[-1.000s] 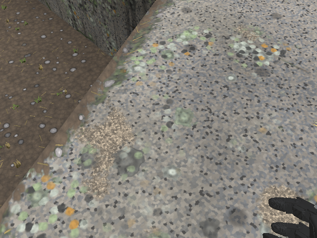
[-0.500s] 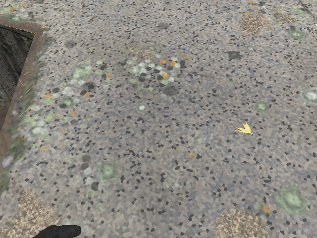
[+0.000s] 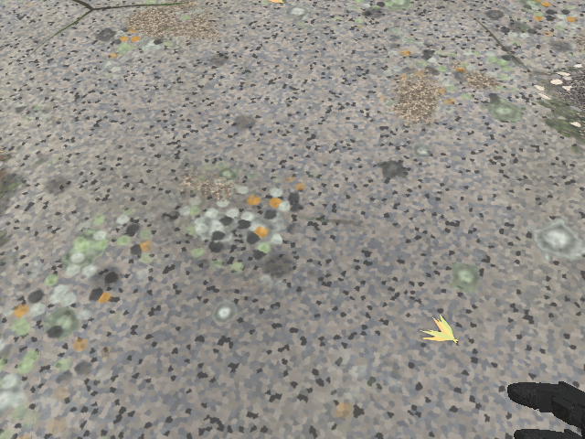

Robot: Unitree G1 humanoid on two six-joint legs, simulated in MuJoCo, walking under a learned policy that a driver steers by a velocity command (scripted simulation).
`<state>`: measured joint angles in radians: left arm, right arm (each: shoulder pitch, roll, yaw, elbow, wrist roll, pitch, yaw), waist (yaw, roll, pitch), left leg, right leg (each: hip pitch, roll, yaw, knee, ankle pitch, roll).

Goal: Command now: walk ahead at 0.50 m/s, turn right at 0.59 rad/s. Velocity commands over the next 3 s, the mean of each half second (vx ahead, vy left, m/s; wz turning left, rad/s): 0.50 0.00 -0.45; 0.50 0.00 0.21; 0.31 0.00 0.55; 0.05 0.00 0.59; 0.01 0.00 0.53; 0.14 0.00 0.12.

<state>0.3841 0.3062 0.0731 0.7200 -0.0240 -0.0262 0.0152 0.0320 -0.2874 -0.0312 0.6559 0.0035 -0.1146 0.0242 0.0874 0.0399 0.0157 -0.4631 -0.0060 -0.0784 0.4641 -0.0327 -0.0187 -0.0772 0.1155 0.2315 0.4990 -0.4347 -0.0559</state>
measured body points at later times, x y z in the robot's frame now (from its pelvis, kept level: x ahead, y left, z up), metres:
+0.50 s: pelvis +0.26 -0.03 +0.00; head +0.29 -0.05 +0.45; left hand +0.55 +0.12 -0.06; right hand +0.17 -0.31 -0.13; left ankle +0.13 +0.13 -0.73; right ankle +0.36 -0.17 -0.72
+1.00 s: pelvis +0.52 -0.09 +0.00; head +0.55 -0.09 +0.45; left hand +0.57 +0.19 -0.12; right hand +0.69 -0.34 -0.10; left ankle +0.70 +0.02 -0.70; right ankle +0.36 -0.17 -0.73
